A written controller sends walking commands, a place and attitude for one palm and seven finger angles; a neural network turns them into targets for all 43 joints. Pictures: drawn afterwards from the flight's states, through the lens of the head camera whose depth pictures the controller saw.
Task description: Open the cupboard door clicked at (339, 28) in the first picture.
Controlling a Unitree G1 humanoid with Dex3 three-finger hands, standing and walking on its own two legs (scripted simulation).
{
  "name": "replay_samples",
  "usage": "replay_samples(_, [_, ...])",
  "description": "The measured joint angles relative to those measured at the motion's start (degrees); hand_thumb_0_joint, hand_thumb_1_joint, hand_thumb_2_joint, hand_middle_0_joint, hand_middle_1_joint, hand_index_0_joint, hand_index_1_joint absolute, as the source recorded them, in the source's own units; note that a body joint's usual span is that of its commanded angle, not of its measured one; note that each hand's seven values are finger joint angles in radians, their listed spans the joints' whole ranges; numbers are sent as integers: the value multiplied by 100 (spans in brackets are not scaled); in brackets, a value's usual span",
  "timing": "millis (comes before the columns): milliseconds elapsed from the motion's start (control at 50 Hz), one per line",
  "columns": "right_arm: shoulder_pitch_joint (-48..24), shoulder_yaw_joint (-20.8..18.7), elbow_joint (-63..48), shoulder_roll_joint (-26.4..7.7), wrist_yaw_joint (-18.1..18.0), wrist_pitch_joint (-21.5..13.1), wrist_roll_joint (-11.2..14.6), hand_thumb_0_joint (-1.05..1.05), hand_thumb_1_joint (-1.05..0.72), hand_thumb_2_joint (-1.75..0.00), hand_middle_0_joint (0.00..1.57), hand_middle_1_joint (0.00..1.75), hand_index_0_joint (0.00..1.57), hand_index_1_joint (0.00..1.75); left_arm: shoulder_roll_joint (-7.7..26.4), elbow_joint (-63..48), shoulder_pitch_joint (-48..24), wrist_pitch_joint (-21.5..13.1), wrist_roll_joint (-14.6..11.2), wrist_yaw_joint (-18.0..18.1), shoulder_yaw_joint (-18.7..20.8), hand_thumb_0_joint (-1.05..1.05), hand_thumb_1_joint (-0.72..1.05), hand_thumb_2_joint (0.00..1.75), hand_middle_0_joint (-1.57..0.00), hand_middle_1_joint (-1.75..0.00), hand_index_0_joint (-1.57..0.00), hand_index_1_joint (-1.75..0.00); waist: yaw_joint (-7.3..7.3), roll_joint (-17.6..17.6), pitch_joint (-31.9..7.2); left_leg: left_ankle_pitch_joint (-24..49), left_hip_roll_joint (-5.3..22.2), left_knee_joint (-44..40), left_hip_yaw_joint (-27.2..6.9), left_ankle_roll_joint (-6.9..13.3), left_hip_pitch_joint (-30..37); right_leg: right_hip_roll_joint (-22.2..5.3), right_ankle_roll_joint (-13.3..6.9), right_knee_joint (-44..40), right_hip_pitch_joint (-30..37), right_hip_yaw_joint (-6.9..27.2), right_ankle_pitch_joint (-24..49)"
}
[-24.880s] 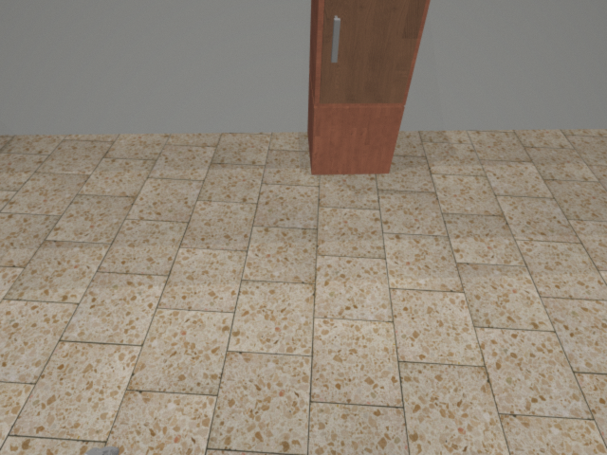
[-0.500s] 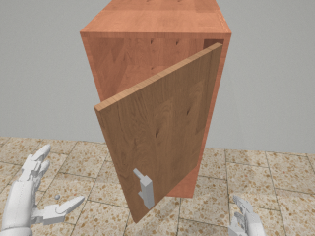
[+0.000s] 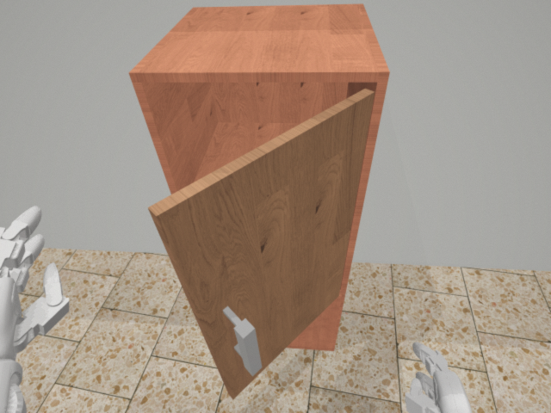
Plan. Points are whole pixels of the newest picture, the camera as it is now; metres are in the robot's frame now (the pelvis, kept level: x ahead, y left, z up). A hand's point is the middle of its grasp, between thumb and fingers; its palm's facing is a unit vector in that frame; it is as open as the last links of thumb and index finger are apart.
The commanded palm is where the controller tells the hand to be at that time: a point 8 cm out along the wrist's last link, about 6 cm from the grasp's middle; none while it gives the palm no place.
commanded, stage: draw the hand back to the body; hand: left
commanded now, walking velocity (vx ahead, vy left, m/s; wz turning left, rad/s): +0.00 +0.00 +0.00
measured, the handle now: (241, 341) +0.25 +0.10 -0.07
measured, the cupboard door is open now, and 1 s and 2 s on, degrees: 48 48 48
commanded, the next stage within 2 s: step back with the hand held close in 0.18 s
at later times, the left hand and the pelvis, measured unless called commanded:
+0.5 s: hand (60, 305) +0.18 +0.26 +0.16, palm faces +0.40 -0.78 -0.48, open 7.5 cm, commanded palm +0.12 +0.30 +0.18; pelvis -0.02 +0.00 +0.00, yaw +1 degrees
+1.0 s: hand (0, 361) +0.12 +0.29 +0.16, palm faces +0.38 -0.76 -0.53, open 7.5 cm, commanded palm +0.05 +0.32 +0.18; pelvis -0.08 +0.02 -0.01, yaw +1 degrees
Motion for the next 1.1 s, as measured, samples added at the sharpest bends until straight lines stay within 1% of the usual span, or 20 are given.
replay_samples(80, [32, -20, 58, 5, -35, -25, -7, 1, -91, -90, 20, 30, 20, 30, 3, -32, 79, -7, 8, -29, -75, 2, 86, 88, -21, -31, -21, -30, -2, -21, 40, 35, 30, -54, -16, -27, 58, 34, -28, -74, 69, -12, 43])
replay_samples(320, [-8, -60, 162, 24, -69, -127, -4, 2, -91, -90, 20, 30, 20, 30, -1, 29, 2, -134, -7, -19, -17, 2, 89, 89, -21, -31, -21, -30, 13, 38, 140, 154, 75, -188, -37, -64, 158, 84, -66, -201, 165, -28, 154])
replay_samples(340, [2, -55, 121, 14, -77, -106, 9, 2, -91, -90, 20, 30, 20, 30, 13, 56, -83, -158, 25, -33, -4, 2, 89, 89, -21, -31, -21, -30, 2, 58, 158, 157, 82, -164, -69, -64, 129, 97, -65, -232, 176, -59, 171])
replay_samples(400, [-71, -24, 43, 9, -55, 41, -14, 1, -91, -90, 20, 30, 20, 30, 117, 113, -221, -386, 78, -35, 191, 2, 89, 89, -21, -31, -21, -30, -129, 77, 168, 164, 103, -40, -176, -64, -116, 133, -59, -263, 34, -161, 229])
replay_samples(440, [-131, -32, -27, 15, -32, 172, -19, 1, -91, -90, 20, 30, 20, 30, 163, 38, -116, -457, 86, -34, 279, 2, 89, 89, -21, -31, -21, -30, -214, 59, 183, 197, 104, -33, -176, -64, -240, 131, -52, -233, -104, -161, 256])
replay_samples(500, [-167, -84, -143, -3, -28, 334, -9, 1, -91, -90, 20, 30, 20, 30, 194, -155, 181, -475, 90, -45, 259, 2, 89, 89, -21, -31, -21, -30, -296, 39, 209, 265, 83, -75, -123, -40, -371, 99, -24, -174, -298, -114, 285])
replay_samples(580, [-171, -165, -214, -33, -72, 494, 17, 1, -91, -90, 20, 30, 20, 30, 320, -367, 475, -457, 86, -52, 193, 2, 89, 89, -21, -31, -21, -30, -332, 3, 268, 343, 52, -98, -62, 0, -505, 57, 15, -83, -499, -61, 318])
replay_samples(680, [-168, -213, -238, -25, -100, 588, 57, 1, -91, -90, 20, 30, 20, 30, 508, -491, 525, -448, 62, 25, 299, 2, 88, 89, -22, -31, -21, -30, -327, -68, 350, 413, 50, -33, -31, 35, -671, 47, 50, 25, -695, -33, 379])
replay_samples(780, [-164, -203, -270, 10, -90, 557, 73, 1, -91, -90, 20, 30, 20, 30, 551, -608, 505, -495, 54, 120, 381, 2, 89, 89, -22, -31, -21, -30, -352, -129, 372, 493, 61, 46, -22, 74, -830, 53, 83, 88, -850, -25, 475])
replay_samples(920, [-107, -144, -336, 62, -84, 408, 47, 1, -91, -90, 20, 30, 20, 30, 556, -733, 541, -658, 116, 187, 411, 2, 89, 89, -22, -31, -21, -30, -407, -194, 370, 636, 42, 122, -62, 139, -1071, 38, 121, 175, -1076, -69, 606])
replay_samples(980, [-67, -122, -366, 92, -74, 315, 30, 1, -91, -90, 20, 30, 20, 30, 600, -779, 533, -732, 175, 187, 510, 2, 89, 89, -22, -31, -21, -30, -398, -222, 411, 690, 20, 177, -99, 161, -1185, 48, 132, 319, -1214, -61, 595])
replay_samples(1040, [-27, -115, -362, 113, -46, 211, 12, 1, -90, -90, 20, 30, 20, 30, 619, -823, 494, -792, 220, 184, 605, 2, 88, 89, -22, -31, -21, -30, -380, -216, 451, 705, -4, 292, -175, 162, -1319, 96, 98, 484, -1338, -34, 570])
replay_samples(1100, [-11, -117, -282, 124, -8, 139, -1, 1, -90, -90, 20, 30, 20, 30, 557, -880, 516, -840, 218, 194, 637, 2, 89, 89, -22, -31, -21, -30, -324, -175, 445, 575, 19, 450, -229, 132, -1444, 129, 64, 529, -1396, -78, 572])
